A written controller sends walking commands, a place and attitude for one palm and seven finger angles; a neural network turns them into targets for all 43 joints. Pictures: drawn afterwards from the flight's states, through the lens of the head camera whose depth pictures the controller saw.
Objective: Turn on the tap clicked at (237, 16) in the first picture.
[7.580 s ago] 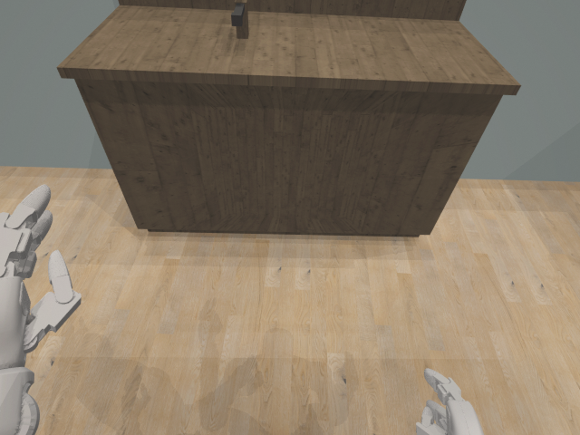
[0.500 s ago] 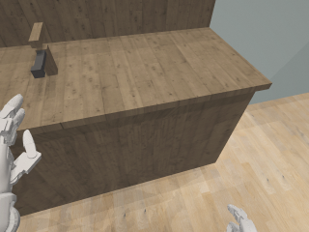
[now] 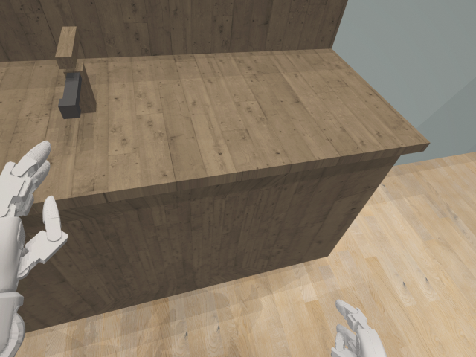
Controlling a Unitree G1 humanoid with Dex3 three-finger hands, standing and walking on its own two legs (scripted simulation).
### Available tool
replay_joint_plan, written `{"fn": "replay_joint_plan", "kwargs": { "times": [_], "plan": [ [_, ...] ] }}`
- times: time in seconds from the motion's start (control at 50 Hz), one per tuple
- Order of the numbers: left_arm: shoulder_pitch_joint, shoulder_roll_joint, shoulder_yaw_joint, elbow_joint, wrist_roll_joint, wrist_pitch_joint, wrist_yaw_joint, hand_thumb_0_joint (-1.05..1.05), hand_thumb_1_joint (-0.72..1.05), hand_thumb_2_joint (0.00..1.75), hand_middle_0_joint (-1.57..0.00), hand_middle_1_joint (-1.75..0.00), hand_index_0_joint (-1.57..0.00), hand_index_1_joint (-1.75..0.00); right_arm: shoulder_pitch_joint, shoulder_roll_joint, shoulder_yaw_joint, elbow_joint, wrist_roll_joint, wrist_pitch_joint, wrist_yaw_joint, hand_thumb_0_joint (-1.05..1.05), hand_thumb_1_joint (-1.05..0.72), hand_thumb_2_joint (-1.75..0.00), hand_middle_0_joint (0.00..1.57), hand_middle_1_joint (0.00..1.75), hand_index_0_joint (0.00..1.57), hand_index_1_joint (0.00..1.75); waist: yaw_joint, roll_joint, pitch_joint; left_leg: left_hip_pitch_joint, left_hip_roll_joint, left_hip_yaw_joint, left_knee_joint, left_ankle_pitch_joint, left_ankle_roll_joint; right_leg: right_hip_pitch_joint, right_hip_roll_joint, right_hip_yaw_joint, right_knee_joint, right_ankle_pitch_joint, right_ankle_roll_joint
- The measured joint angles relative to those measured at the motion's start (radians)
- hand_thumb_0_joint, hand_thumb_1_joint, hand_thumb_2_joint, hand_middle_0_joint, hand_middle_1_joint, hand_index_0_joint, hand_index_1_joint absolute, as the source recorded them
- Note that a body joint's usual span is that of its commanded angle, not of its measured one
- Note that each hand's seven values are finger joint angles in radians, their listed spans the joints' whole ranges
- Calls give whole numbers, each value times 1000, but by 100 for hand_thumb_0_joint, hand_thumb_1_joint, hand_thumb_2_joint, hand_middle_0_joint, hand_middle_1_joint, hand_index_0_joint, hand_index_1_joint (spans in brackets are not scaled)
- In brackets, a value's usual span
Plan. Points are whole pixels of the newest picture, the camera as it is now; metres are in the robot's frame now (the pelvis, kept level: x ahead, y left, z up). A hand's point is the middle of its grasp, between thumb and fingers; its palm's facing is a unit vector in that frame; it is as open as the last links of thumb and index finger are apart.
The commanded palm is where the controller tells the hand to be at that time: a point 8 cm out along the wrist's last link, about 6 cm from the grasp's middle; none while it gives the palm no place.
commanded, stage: shuffle to correct the standing spot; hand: left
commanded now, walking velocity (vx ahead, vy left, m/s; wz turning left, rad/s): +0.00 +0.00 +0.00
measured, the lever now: (69, 108) +0.48 +0.37 +0.13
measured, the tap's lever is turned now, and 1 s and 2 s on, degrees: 0 0 0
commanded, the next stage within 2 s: come to a stop and stand still in 0.70 s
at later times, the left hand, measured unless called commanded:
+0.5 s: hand (93, 170) +0.31 +0.24 +0.17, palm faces +0.40 -0.84 -0.37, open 7.4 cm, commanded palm +0.24 +0.28 +0.18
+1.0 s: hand (96, 132) +0.36 +0.26 +0.19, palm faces +0.36 -0.82 -0.45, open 7.4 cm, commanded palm +0.31 +0.30 +0.18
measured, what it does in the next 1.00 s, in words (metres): walks ahead: left foot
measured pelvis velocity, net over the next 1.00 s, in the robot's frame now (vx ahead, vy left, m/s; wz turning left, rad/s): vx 0.14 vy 0.02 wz -0.02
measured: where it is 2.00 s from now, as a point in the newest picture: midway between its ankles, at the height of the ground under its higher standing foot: outside the picture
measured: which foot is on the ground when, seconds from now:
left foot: down 0.00-0.58, up 0.60-0.70, down 0.72-1.00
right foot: down 0.00-0.72, up 0.74-1.00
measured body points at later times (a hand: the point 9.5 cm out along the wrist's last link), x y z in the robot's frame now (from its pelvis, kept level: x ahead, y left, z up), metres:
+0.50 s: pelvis +0.09 +0.00 -0.01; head +0.10 +0.01 +0.44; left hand +0.28 +0.29 +0.19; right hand +0.27 -0.23 -0.08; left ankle +0.06 +0.07 -0.74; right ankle +0.03 -0.13 -0.74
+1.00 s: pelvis +0.14 +0.02 -0.01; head +0.16 +0.02 +0.44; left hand +0.34 +0.30 +0.21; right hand +0.31 -0.17 -0.09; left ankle +0.17 +0.11 -0.74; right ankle +0.20 -0.07 -0.73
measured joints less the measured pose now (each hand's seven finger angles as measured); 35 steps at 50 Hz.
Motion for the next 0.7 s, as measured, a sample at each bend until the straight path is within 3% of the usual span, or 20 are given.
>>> {"fn": "replay_joint_plan", "kwargs": {
  "times": [0.08,0.16,0.28,0.42,0.52,0.58,0.64,0.68,0.7],
  "plan": [
    [-61,0,55,-9,-5,-6,21,1,88,90,-21,-30,-22,-30,-14,1,11,2,-9,-12,3,1,-91,-90,20,30,21,30,23,-3,1,4,-2,-16,4,-12,-1,23,5,-5,-28,14,2],
    [-79,-45,47,-28,-4,-11,34,1,89,90,-21,-30,-21,-30,-26,-12,8,2,-15,-14,11,1,-91,-90,20,30,21,30,33,16,-25,7,-5,-21,8,-33,1,34,8,-2,-38,-7,-8],
    [-43,-67,-2,6,0,11,27,1,89,90,-20,-30,-21,-30,-40,-22,0,-8,-18,19,3,1,-91,-90,20,30,21,30,18,41,-64,9,-8,-20,43,-87,4,40,6,4,-12,-51,4],
    [-36,-30,27,-14,-18,41,26,1,89,90,-21,-30,-21,-30,-47,-32,-10,-22,-7,50,-7,1,-91,-90,20,30,21,30,-9,30,-38,6,-6,-20,126,-171,-5,30,7,5,84,-138,0],
    [-9,-3,51,-95,-31,19,30,1,89,90,-21,-30,-21,-30,-44,-49,-28,-29,2,63,3,1,-91,-90,20,30,21,30,-27,43,-27,-4,0,-23,193,-227,-10,29,12,-1,135,-191,-6],
    [1,13,56,-114,-33,-8,32,1,89,90,-21,-30,-21,-30,-42,-57,-42,-18,11,78,9,1,-91,-90,20,30,21,30,-31,44,-20,-57,2,-16,322,-200,-30,39,7,-5,153,-221,-2],
    [6,20,62,-114,-29,-34,37,1,89,90,-21,-30,-21,-30,-28,-72,-52,-3,16,94,17,1,-91,-90,20,30,20,30,-13,35,-5,-127,6,-21,439,-281,-39,65,-4,-5,161,-242,1],
    [15,17,78,-117,-29,-42,43,1,89,90,-21,-30,-22,-30,-23,-80,-56,4,15,103,20,1,-91,-90,20,30,20,30,0,29,11,-144,23,-26,377,-265,-33,84,-13,0,171,-260,13],
    [18,12,87,-122,-31,-40,46,1,88,90,-21,-30,-22,-30,-22,-84,-57,6,15,103,20,1,-91,-90,20,30,20,30,3,26,20,-132,30,-24,291,-184,-31,89,-20,4,190,-275,20]
  ]
}}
